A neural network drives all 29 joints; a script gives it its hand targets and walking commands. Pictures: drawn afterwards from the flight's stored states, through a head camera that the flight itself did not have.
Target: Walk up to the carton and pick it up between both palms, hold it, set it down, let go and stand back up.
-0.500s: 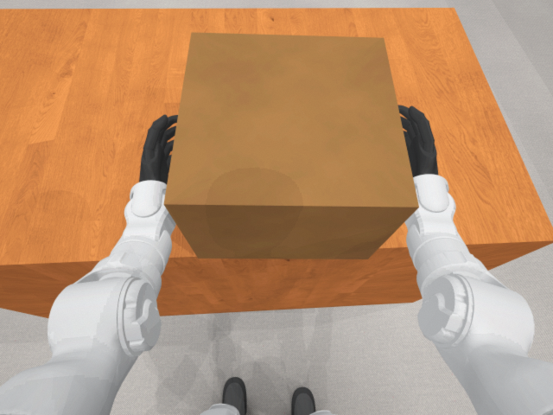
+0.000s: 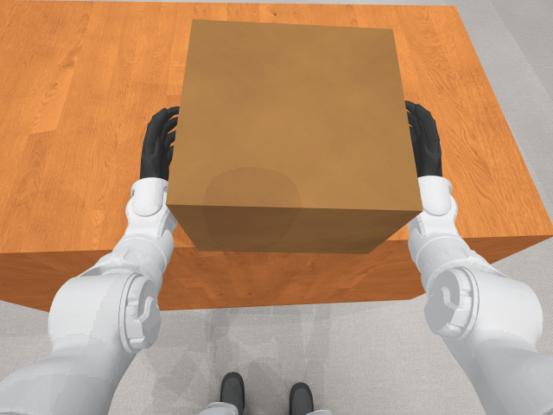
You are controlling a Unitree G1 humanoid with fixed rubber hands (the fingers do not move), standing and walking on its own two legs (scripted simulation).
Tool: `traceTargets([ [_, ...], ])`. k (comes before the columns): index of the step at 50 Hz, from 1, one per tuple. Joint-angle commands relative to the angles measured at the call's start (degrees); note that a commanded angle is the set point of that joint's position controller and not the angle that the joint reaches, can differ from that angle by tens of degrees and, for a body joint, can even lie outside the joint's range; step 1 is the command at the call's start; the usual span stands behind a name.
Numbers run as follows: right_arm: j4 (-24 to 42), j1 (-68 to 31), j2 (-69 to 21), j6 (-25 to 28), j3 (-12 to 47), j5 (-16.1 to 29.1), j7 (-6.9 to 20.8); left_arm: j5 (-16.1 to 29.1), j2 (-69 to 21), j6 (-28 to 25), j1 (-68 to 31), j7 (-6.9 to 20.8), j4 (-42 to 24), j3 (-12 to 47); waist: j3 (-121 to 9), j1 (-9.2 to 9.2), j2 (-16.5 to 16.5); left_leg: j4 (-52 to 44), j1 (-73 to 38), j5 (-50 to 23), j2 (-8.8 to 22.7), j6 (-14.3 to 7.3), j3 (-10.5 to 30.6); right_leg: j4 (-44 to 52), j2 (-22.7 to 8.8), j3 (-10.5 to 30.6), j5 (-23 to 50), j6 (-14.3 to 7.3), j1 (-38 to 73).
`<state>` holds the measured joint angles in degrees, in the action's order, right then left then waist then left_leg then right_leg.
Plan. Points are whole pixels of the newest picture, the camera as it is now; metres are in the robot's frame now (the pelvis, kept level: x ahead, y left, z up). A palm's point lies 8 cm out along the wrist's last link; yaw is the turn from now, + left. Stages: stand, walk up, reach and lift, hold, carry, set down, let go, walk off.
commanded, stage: reach and lift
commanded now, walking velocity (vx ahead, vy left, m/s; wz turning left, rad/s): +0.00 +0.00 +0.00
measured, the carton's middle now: (288, 148) +0.50 -0.01 +0.01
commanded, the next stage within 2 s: none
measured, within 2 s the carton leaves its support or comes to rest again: leaves its support in 0.56 s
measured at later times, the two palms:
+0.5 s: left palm (143, 192) +0.40 +0.20 +0.02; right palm (415, 177) +0.43 -0.18 +0.04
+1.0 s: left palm (98, 159) +0.38 +0.21 +0.13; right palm (453, 144) +0.40 -0.17 +0.16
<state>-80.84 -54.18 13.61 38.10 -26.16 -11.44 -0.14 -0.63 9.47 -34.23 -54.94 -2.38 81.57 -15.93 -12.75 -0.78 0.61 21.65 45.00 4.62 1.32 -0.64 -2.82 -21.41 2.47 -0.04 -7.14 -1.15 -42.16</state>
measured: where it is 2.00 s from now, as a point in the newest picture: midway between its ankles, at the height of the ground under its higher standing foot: outside the picture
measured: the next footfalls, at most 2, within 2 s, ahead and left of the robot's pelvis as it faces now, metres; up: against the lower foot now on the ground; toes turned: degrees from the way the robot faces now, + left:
none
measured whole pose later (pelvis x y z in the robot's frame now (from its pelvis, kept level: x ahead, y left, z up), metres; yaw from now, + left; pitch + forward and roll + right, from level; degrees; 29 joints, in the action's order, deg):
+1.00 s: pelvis -0.02 +0.00 +0.01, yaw +3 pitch +8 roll +0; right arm -62.3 -46.7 11.0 7.6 -10.0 7.0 -2.6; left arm 7.2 12.2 -7.5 -47.1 -3.3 65.9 -4.3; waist -10.1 0.9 1.6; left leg 18.6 21.8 4.4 -0.4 -0.9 -0.8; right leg -19.9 1.0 -2.0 -8.7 -1.1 -18.8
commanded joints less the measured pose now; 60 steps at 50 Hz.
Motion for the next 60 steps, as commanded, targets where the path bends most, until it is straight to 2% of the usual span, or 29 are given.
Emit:
traceTargets([
  [1, 0.11, -24.45, -29.75, 1.51, 16.93, -8.38, 9.58, -5.52, -28.9, -1.61, -28.25, 7.66, -4.8, 13.47, -42.66, -1.45, 0.79, 3.4, -24.1, -16.07, 0.04, 1.85, -2.79, -3.52, -1.85, -4.36, 29.56, 3.67, 21.13],
  [6, 1.62, -24.55, -29.98, 0.55, 19.8, -5.7, 9.47, -3.25, -30.09, -0.78, -28.24, 7.43, -7.31, 16.3, -44.11, -1.13, 0.61, 4.83, -26.99, -19.24, 0.01, 2.49, -1.88, -3.72, -0.93, -4.69, 30.26, 3.7, 19.42],
  [9, 3.27, -24.2, -30.72, -0.24, 22.12, -3.83, 9.2, -2.07, -30.68, -0.42, -27.71, 7.58, -8.77, 17.81, -44.49, -0.72, 0.63, 5.4, -26.3, -20.07, -0.29, 2.42, -1.56, -4.44, -0.69, -4.32, 33.06, 4.07, 21.38],
  [13, 6.97, -24.53, -32.0, -0.92, 25.13, -1.29, 9.07, -0.29, -32.31, -0.07, -27.94, 7.34, -12.02, 20.34, -47.36, -1.01, -0.36, 6.67, -28.04, -22.49, -0.32, 3.03, -0.76, -4.87, -0.16, -4.03, 33.87, 3.95, 21.12],
  [16, 10.34, -24.29, -32.81, -1.98, 27.79, 0.73, 8.91, 1.44, -34.0, 0.45, -27.53, 6.93, -15.07, 23.0, -49.05, -0.37, -0.51, 7.81, -30.43, -25.49, -0.19, 3.48, 0.12, -4.97, 0.46, -4.08, 35.08, 3.89, 21.48],
  [17, 11.37, -24.47, -33.34, -2.5, 28.63, 1.54, 8.84, 1.86, -33.55, 0.56, -27.92, 7.03, -15.6, 23.34, -48.94, -0.72, -0.45, 7.88, -29.97, -24.37, -0.42, 3.38, 0.11, -4.91, 0.3, -3.65, 34.55, 3.84, 22.15],
  [19, 14.25, -25.36, -34.4, -3.62, 29.88, 2.67, 8.68, 2.89, -34.31, 0.8, -29.42, 7.0, -17.85, 24.53, -48.89, -0.02, -0.01, 7.69, -29.42, -22.77, -0.57, 3.18, 0.64, -5.2, 0.27, -3.43, 34.18, 4.02, 23.07],
  [21, 16.5, -25.38, -35.96, -4.68, 31.45, 4.05, 8.47, 4.32, -34.34, 0.77, -30.97, 6.89, -20.56, 25.9, -49.71, -0.26, -0.07, 7.65, -29.03, -21.83, -0.79, 3.06, 0.89, -5.59, 0.23, -2.88, 33.68, 4.08, 24.25],
  [22, 18.42, -25.54, -36.41, -5.22, 32.15, 4.83, 8.39, 5.14, -35.24, 0.95, -31.43, 6.7, -22.41, 27.08, -50.52, 0.47, -0.58, 7.72, -30.07, -22.57, -0.72, 3.32, 1.37, -5.55, 0.33, -2.85, 33.51, 3.98, 24.59],
  [25, 22.75, -25.99, -38.4, -7.53, 34.31, 6.87, 8.1, 6.9, -35.88, 1.67, -33.94, 6.54, -26.43, 29.01, -49.93, 0.78, -0.96, 7.73, -30.65, -21.05, -1.06, 3.32, 1.89, -5.14, 0.05, -2.04, 31.44, 3.85, 25.54],
  [31, 32.05, -26.4, -42.24, -13.45, 38.27, 10.85, 7.38, 10.9, -38.31, 4.24, -39.11, 6.02, -36.06, 33.92, -49.22, 2.63, -1.42, 6.5, -31.47, -17.01, -1.65, 3.28, 3.08, -4.42, -0.5, -1.03, 25.66, 3.21, 28.03],
  [37, 32.5, -27.91, -42.52, -21.65, 37.07, 13.0, 7.34, 10.9, -37.17, 10.37, -43.22, 6.76, -36.36, 31.97, -37.19, 2.88, -0.33, 1.55, -31.48, -3.6, -1.87, 1.74, 3.42, -0.89, -2.25, -0.61, 11.34, 2.66, 26.64],
  [42, 29.81, -27.45, -40.99, -27.56, 34.88, 14.87, 7.31, 8.37, -34.67, 17.18, -41.17, 8.21, -33.47, 26.39, -26.12, 2.04, 1.01, -2.31, -33.51, 1.16, -1.94, 0.19, 2.9, 2.51, -3.56, -0.2, 4.85, 2.58, 28.57],
  [48, 29.42, -25.27, -38.62, -30.52, 32.69, 16.07, 7.36, 4.65, -34.45, 23.9, -35.61, 8.46, -37.34, 22.81, -20.15, 1.48, -0.16, -4.65, -41.84, -3.48, -1.45, 0.83, 2.93, 5.89, -2.64, -0.78, 3.27, 1.91, 29.14],
  [52, 33.81, -25.47, -37.76, -31.48, 33.48, 17.16, 7.45, 3.7, -35.56, 27.81, -32.52, 7.8, -41.79, 23.09, -20.5, 0.84, -1.06, -4.7, -46.27, -7.6, -1.22, 1.67, 2.67, 7.35, -1.68, -1.21, 4.14, 1.77, 30.0],
  [54, 35.34, -24.65, -37.57, -32.34, 33.56, 17.48, 7.48, 3.59, -36.18, 29.79, -31.98, 7.25, -46.2, 24.35, -20.19, 1.2, -1.8, -4.84, -48.13, -9.34, -1.12, 2.23, 2.83, 7.8, -1.29, -1.39, 4.11, 1.38, 29.44],
  [55, 36.83, -24.78, -37.57, -32.38, 33.84, 17.84, 7.56, 3.73, -37.02, 30.54, -32.28, 6.83, -49.34, 25.49, -21.35, 1.34, -3.2, -4.55, -49.37, -10.89, -0.92, 2.7, 2.89, 7.82, -0.88, -1.62, 4.16, 1.19, 29.51],
  [60, 47.59, -26.1, -38.92, -34.27, 38.65, 21.42, 7.45, 6.67, -40.11, 34.66, -32.06, 4.27, -62.79, 31.92, -28.83, 1.76, -4.38, -2.66, -52.79, -16.22, -0.95, 3.72, 3.75, 8.05, 0.08, -1.61, 6.35, 0.62, 29.81],
])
